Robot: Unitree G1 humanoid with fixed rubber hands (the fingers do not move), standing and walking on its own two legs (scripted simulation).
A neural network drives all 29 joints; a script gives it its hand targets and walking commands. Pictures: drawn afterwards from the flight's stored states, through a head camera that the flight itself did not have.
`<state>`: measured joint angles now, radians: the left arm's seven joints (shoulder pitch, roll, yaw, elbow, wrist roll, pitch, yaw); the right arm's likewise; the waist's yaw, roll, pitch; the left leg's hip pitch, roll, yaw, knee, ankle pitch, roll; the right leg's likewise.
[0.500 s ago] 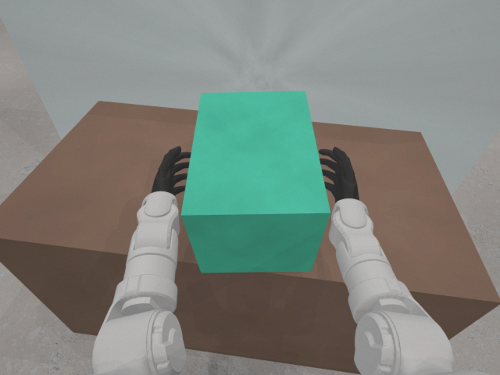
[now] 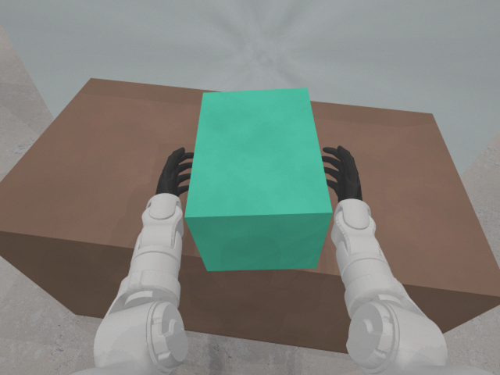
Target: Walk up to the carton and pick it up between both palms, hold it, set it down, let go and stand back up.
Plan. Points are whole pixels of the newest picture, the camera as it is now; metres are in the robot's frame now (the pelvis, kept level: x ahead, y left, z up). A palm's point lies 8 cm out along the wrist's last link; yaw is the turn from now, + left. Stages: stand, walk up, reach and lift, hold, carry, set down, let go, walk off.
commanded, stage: set down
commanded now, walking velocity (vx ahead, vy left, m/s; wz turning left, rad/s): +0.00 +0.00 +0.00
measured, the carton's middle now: (258, 178) +0.46 +0.04 +0.02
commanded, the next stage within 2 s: none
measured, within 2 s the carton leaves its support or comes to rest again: rests again in 1.22 s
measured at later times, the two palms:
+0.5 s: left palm (175, 198) +0.40 +0.19 +0.02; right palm (342, 200) +0.40 -0.11 +0.04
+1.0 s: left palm (178, 198) +0.41 +0.19 +0.01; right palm (339, 205) +0.41 -0.11 +0.02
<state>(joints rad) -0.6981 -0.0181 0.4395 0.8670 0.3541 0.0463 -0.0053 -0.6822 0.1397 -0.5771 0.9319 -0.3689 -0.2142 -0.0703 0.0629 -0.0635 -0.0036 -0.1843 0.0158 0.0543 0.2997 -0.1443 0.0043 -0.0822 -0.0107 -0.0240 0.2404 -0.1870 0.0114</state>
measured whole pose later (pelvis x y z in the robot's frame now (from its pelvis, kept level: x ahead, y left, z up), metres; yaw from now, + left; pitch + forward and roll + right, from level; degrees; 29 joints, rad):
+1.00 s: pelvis +0.00 +0.00 -0.01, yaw +1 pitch +16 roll -1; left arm -0.89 0.11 0.47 1.35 0.27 -0.27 0.03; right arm -0.78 0.15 -0.73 1.07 -0.53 -0.33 -0.11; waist 0.03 -0.04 -0.12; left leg -0.51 0.03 0.07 0.36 -0.13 0.01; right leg -0.41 -0.01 -0.06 0.32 -0.19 0.01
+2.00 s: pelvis +0.00 +0.00 -0.01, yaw +0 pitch +20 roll -1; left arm -0.95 0.11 0.58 1.32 0.36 -0.34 0.01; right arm -0.83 0.17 -0.82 1.03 -0.57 -0.36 -0.10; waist 0.02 -0.05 -0.12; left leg -0.62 0.04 0.09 0.40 -0.14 0.02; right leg -0.52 -0.01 -0.07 0.36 -0.19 0.01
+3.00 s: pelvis +0.00 +0.00 -0.01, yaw +1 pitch +20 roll -1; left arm -0.92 0.06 0.71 1.17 0.51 -0.29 -0.05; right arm -0.82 0.23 -0.86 0.92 -0.64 -0.32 -0.08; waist 0.01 -0.07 -0.09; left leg -0.61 0.04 0.09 0.40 -0.14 0.01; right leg -0.52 -0.02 -0.09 0.38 -0.21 0.00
